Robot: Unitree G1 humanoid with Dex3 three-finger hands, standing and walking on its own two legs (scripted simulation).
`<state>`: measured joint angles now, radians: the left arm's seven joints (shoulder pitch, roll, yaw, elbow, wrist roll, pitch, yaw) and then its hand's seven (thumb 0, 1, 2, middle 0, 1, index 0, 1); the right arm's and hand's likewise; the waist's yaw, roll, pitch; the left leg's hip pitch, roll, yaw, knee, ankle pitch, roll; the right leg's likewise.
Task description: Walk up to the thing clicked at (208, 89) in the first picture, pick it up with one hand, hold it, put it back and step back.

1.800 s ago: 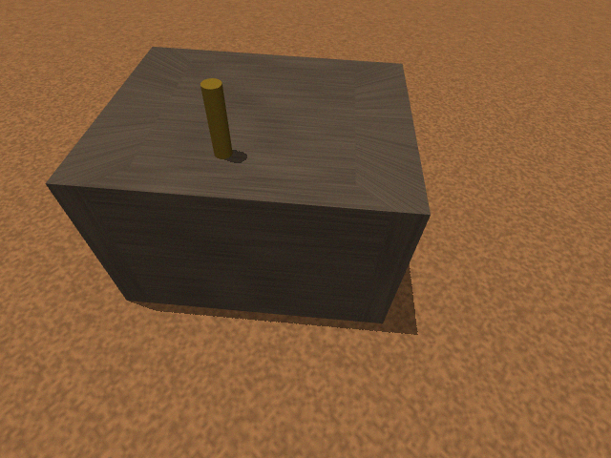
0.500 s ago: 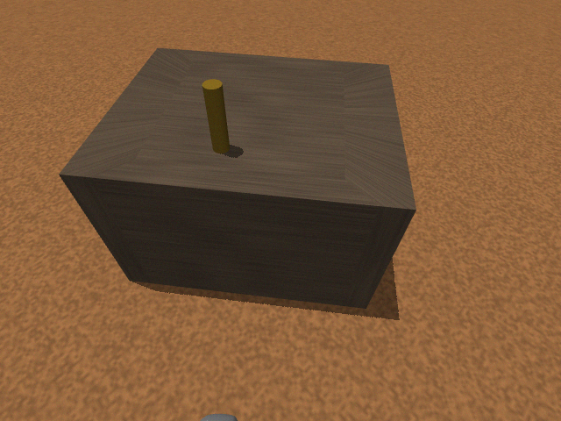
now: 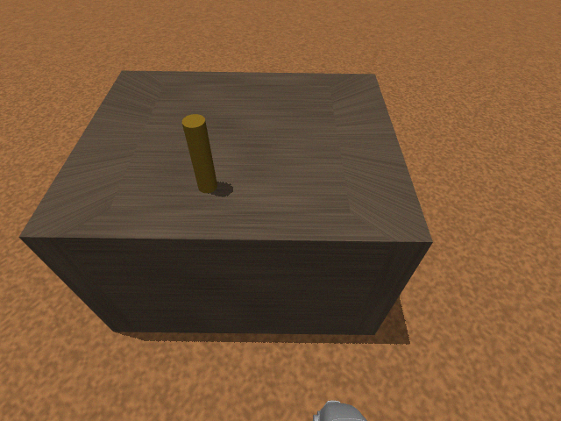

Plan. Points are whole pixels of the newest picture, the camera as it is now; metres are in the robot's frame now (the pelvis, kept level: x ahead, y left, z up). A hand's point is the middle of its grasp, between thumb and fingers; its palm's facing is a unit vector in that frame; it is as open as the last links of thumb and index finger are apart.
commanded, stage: walk up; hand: left
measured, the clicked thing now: (201, 156) +0.68 +0.19 -0.07
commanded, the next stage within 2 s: none
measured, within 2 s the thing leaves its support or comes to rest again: neither
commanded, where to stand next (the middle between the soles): +0.20 -0.01 m, yaw -1 degrees
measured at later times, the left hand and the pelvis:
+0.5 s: hand (118, 376) +0.22 +0.28 -0.17, palm faces -0.01 -0.93 -0.36, open 7.4 cm; pelvis +0.16 +0.01 -0.02, yaw -1 degrees
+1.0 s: hand (119, 368) +0.22 +0.28 -0.15, palm faces -0.07 -0.90 -0.43, open 7.4 cm; pelvis +0.16 +0.00 -0.02, yaw -3 degrees
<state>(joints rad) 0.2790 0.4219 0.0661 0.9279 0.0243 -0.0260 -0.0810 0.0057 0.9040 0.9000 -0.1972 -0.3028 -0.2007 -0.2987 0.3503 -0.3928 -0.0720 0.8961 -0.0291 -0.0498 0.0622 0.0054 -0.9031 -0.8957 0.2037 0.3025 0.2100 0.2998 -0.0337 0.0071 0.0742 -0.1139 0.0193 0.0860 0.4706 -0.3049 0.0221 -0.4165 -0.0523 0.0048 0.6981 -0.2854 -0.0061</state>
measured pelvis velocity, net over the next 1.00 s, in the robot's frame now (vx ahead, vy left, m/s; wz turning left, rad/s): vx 0.16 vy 0.00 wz -0.05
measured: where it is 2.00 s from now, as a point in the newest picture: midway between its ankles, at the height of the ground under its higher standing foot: outside the picture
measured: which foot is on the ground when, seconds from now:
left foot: down 0.00-0.10, up 0.12-0.42, down 0.44-0.82, up 0.84-1.00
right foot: up 0.00-0.04, down 0.06-0.46, up 0.48-0.76, down 0.78-1.00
